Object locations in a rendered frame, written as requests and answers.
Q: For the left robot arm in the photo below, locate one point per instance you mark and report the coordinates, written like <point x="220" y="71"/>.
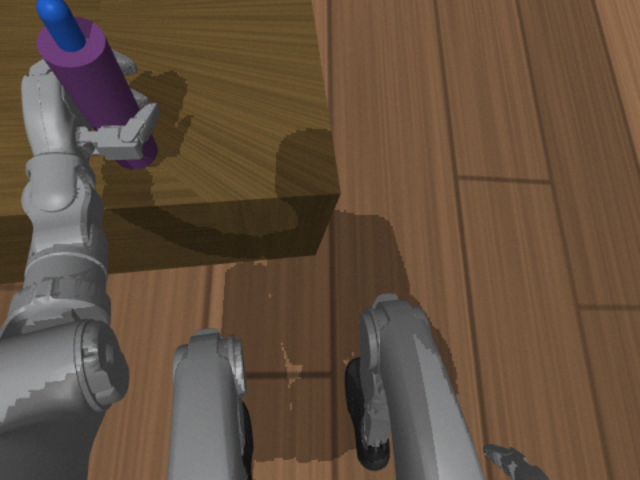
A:
<point x="61" y="366"/>

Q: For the right robot foot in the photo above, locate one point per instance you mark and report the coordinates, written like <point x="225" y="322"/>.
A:
<point x="371" y="458"/>

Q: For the bottle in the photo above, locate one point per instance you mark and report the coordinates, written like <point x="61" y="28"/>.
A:
<point x="78" y="53"/>

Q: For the left robot hand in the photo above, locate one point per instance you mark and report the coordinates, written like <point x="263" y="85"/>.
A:
<point x="54" y="123"/>

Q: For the right robot hand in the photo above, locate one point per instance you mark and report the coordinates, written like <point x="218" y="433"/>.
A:
<point x="513" y="463"/>

